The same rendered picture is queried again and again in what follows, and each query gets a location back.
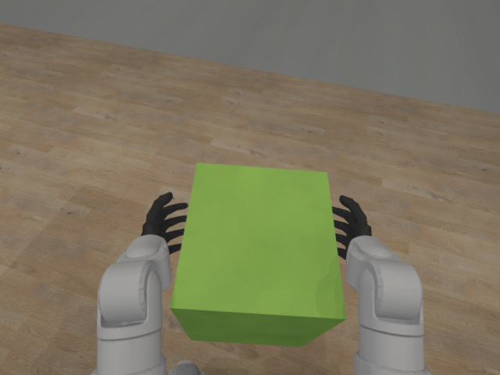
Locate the robot left forearm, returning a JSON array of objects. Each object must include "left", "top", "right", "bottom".
[{"left": 91, "top": 234, "right": 172, "bottom": 375}]

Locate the robot right forearm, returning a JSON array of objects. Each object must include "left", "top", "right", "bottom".
[{"left": 345, "top": 235, "right": 431, "bottom": 375}]

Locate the carton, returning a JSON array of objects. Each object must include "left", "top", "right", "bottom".
[{"left": 170, "top": 162, "right": 346, "bottom": 347}]

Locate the robot right hand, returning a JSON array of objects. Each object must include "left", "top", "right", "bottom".
[{"left": 332, "top": 195, "right": 372, "bottom": 260}]

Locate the robot left hand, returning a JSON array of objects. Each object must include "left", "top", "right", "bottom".
[{"left": 141, "top": 192, "right": 188, "bottom": 255}]

